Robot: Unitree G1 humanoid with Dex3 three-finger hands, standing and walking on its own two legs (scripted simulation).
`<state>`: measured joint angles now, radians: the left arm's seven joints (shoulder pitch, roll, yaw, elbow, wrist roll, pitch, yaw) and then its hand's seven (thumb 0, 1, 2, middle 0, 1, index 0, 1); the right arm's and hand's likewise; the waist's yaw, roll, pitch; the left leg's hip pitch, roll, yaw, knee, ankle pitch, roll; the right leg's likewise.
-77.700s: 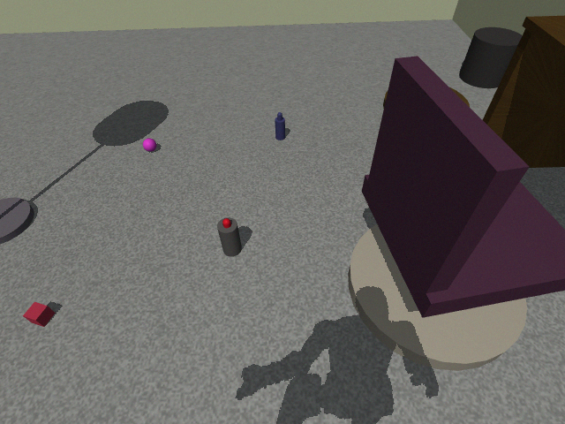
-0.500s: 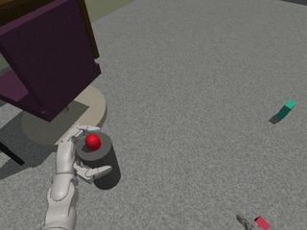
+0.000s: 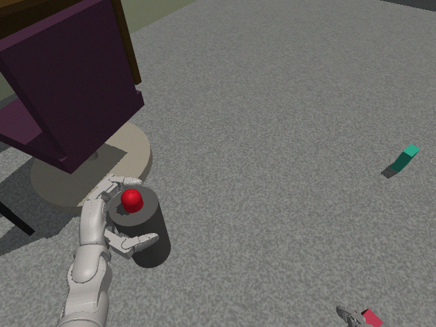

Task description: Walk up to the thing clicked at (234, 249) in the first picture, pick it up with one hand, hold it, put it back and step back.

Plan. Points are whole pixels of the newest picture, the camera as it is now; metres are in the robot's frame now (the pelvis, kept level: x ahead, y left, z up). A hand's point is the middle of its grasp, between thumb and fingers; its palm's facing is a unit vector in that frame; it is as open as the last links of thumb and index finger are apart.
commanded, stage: hold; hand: left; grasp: from the side
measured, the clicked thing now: (141, 225) +0.32 +0.16 +0.01
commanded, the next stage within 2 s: crouch in 0.72 s
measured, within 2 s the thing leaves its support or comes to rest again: neither
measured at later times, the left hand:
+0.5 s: hand (132, 211) +0.33 +0.17 +0.04, palm faces +0.09 -1.00 -0.04, open 11.6 cm
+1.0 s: hand (133, 214) +0.33 +0.17 +0.03, palm faces +0.11 -0.99 -0.04, open 11.6 cm
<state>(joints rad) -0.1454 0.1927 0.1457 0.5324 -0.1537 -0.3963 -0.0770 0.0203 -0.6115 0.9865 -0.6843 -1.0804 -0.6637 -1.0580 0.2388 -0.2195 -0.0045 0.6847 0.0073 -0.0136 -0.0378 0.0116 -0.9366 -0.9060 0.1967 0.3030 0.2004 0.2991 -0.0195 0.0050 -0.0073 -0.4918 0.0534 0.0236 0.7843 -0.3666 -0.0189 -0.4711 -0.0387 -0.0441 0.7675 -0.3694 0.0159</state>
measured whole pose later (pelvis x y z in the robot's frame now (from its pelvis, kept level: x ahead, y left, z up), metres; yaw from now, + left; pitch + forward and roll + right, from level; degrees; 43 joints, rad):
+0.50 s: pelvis +0.00 +0.00 +0.00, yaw +0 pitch +4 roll -1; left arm -0.15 0.20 0.14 0.52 -0.15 -0.39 -0.06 0.02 -0.61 0.99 -0.68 -1.08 -0.66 -1.06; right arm 0.24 -0.22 0.00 0.69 0.01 -0.02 -0.04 0.01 -0.94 -0.91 0.20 0.30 0.20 0.30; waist -0.02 0.01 -0.01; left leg -0.49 0.05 0.02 0.78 -0.37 -0.02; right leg -0.47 -0.04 -0.05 0.76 -0.37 0.02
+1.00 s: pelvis +0.00 +0.00 +0.00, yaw +0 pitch +5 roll -1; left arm -0.16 0.19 0.15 0.56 -0.14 -0.41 -0.05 0.02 -0.61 0.98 -0.70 -1.06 -0.68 -1.04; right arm 0.23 -0.22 -0.01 0.69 0.00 -0.03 -0.03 0.01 -0.91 -0.90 0.20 0.30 0.20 0.30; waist -0.02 0.01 -0.01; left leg -0.53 0.05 0.02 0.81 -0.38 -0.02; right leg -0.50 -0.04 -0.05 0.79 -0.38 0.02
